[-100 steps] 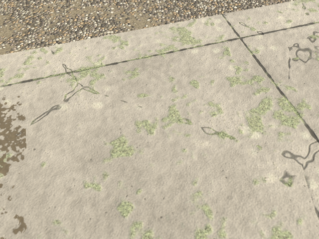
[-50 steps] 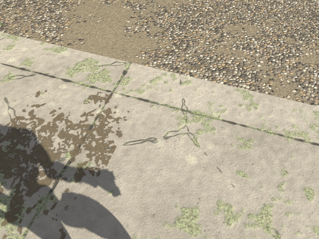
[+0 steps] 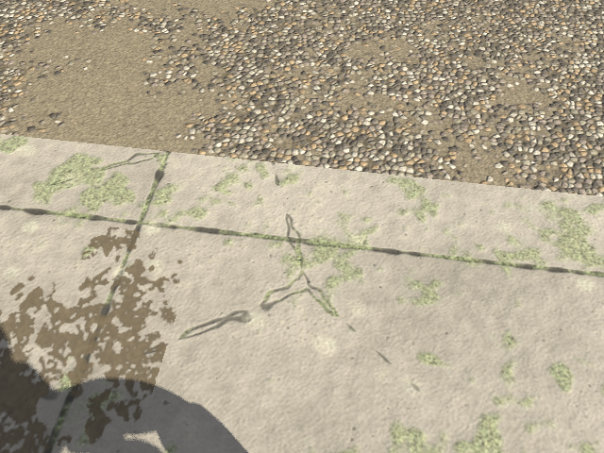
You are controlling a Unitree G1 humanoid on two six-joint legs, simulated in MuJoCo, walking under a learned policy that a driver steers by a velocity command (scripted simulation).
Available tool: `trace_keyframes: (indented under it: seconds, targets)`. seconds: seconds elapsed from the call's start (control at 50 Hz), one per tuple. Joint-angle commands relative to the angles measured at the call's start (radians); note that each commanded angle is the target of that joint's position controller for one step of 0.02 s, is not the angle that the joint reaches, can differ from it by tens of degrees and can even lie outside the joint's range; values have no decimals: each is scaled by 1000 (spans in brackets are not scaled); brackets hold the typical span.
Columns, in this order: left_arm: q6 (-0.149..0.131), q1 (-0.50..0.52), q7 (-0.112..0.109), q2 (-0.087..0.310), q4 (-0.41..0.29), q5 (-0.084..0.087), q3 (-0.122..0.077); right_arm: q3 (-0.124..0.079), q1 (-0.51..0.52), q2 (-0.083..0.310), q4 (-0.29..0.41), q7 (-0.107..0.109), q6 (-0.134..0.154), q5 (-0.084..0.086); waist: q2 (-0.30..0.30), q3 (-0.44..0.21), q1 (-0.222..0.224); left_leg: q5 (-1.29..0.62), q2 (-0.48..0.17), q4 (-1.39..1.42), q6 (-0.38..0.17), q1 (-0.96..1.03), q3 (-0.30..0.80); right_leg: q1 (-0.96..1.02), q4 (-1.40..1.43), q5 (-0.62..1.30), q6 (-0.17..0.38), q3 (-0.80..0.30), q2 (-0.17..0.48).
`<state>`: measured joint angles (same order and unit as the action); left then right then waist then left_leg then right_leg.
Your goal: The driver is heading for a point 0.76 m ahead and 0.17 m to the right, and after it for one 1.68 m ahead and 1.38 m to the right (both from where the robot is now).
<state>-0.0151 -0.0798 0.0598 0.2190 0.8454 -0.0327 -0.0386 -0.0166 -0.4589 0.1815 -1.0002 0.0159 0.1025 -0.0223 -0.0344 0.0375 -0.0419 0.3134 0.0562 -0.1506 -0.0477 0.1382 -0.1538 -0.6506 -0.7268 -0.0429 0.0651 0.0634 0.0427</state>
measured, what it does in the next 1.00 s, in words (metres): walks ahead, turning right: right foot, then left foot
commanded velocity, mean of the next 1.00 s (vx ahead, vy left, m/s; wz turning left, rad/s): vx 0.49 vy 0.00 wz -0.45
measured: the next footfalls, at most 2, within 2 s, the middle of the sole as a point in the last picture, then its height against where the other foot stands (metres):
right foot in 0.12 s outside the picture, level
left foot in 0.66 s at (304, 399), level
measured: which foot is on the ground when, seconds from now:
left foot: down 0.00-0.12, up 0.14-0.64, down 0.66-1.00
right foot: up 0.00-0.10, down 0.12-0.66, up 0.68-1.00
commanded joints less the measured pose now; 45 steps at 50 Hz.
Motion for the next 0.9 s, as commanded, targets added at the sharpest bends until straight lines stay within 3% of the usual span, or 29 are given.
trace_keyframes:
  seconds: [0.02,0.06,0.08,0.1,0.12,0.14,0.16,0.18,0.2,0.22,0.26,0.32,0.38,0.44,0.56,0.6,0.62,0.64,0.66,0.68,0.7,0.72,0.74,0.76,0.82,0.9]
  targets:
    - [-16,117,2,42,-100,0,-2,-29,-27,157,16,12,9,2,108,93,16,-756,-286,-45,-83,-72,12,64,100,-23,48,72,-38]
    - [-17,17,-7,66,-76,-2,-15,-37,-11,185,12,19,0,-1,133,15,66,-1079,-295,-237,-70,-19,-25,187,107,-112,95,110,-101]
    - [-20,-91,-11,89,-45,-3,-28,-43,-2,201,15,21,-10,-5,139,-51,109,-1136,-298,-402,-66,-25,-36,301,126,-150,120,113,-135]
    - [-27,-234,-17,121,1,-10,-47,-46,6,212,24,19,-18,-2,121,-131,170,-1024,-282,-620,-52,-114,-51,499,192,-144,151,87,-153]
    - [-28,-364,-32,203,25,-20,-77,-41,5,191,53,13,-17,-1,32,-223,217,-671,-246,-930,-32,-328,-57,728,232,-296,208,-156,24]
    - [-17,-315,-37,288,-4,-6,-97,-28,-23,92,116,-10,-7,18,-221,-324,129,187,-5,-1325,27,-748,23,992,379,-335,379,-778,309]
    - [-4,-308,-40,274,-1,20,-98,-43,93,182,146,-16,8,9,-60,-298,166,121,-36,-1372,11,-877,201,963,467,-339,378,-806,292]
    - [-5,-244,-49,229,0,23,-86,-40,165,177,171,-20,22,15,-8,-159,136,21,-99,-1308,3,-905,209,831,479,-269,341,-647,273]
    - [-10,-208,-50,175,2,23,-74,-38,162,169,167,-18,29,14,74,-70,88,-29,-138,-1196,5,-842,201,672,501,-127,296,-548,234]
    - [-20,-181,-53,153,3,23,-66,-38,173,158,172,-15,16,-2,92,-35,53,-30,-163,-1121,17,-776,211,570,506,-23,262,-471,179]
    - [-38,-171,-56,136,2,29,-57,-33,138,135,171,-20,-26,-28,70,-38,12,-17,-170,-1046,45,-689,204,477,518,101,243,-377,118]
    - [-54,-221,-53,172,12,35,-64,-31,202,124,207,-27,-58,-33,39,-17,16,-79,-172,-929,80,-728,171,435,539,121,231,-331,74]
    - [-49,-296,-53,177,18,35,-65,-32,349,137,263,-29,-64,-28,10,17,66,-211,-168,-780,103,-818,162,475,549,105,190,-348,56]
    - [-45,-362,-57,180,23,35,-65,-29,443,139,297,-36,-63,-23,-9,5,109,-304,-144,-670,103,-854,167,563,516,164,154,-365,50]
    - [-39,-439,-74,191,20,15,-64,-12,600,143,373,-45,-46,-11,-37,11,155,-273,-80,-491,78,-844,164,703,418,324,157,-429,72]
    - [-39,-400,-82,209,6,13,-68,-15,552,163,373,-42,-36,-5,-52,4,115,-236,-60,-408,54,-713,178,680,377,369,130,-449,80]
    - [-41,-356,-81,221,-7,13,-71,-21,472,181,352,-36,-31,-2,-58,-19,71,-194,-35,-368,36,-571,172,631,325,451,105,-440,66]
    - [-48,-338,-75,229,-10,14,-71,-34,348,209,312,-25,-24,-2,-41,-83,22,-183,-9,-338,14,-407,151,611,211,545,85,-418,40]
    - [-58,-332,-64,217,-9,24,-67,-47,205,240,280,-11,-10,-11,5,-166,-48,-211,-67,-299,-22,-193,187,532,20,482,62,-368,-14]
    - [-68,-360,-59,133,-39,30,-43,-62,41,311,275,8,-6,-34,119,-325,-89,-25,-322,-294,-72,35,449,403,-257,117,47,-290,-67]
    - [-62,-508,-59,87,-46,56,-37,-81,75,377,267,4,-21,-40,365,-387,10,-6,-512,-161,-208,175,928,124,-491,-517,15,-196,-215]
    - [-47,-470,-69,161,-7,16,-41,-69,140,272,276,-7,-31,-17,164,-248,23,114,-467,-141,-197,47,912,42,-554,-430,26,-212,-118]
    - [-45,-381,-60,158,-13,8,-42,-51,201,192,281,-13,-29,-7,70,-124,23,66,-412,-123,-175,-91,736,55,-525,-334,21,-204,-93]
    - [-45,-330,-54,140,-26,6,-37,-41,227,160,271,-18,-26,-12,43,-68,33,-60,-360,-103,-154,-175,611,69,-482,-293,15,-196,-69]
    - [-23,-307,-34,117,-36,-9,-32,-37,180,156,219,-23,-3,-1,136,-47,60,-312,-280,-73,-131,-260,425,120,-404,-281,-2,-176,-49]
    - [-15,-194,-21,102,-74,-15,-21,-43,122,174,177,-29,15,11,128,-20,59,-367,-277,-11,-158,-249,340,23,-309,-199,-24,-143,-21]
Velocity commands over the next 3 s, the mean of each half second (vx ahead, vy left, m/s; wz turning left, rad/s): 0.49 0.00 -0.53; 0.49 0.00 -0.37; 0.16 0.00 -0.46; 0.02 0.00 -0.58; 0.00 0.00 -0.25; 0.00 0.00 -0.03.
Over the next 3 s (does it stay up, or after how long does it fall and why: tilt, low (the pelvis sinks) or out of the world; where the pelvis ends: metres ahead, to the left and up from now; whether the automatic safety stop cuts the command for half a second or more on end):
stays up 0.67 -0.14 0.01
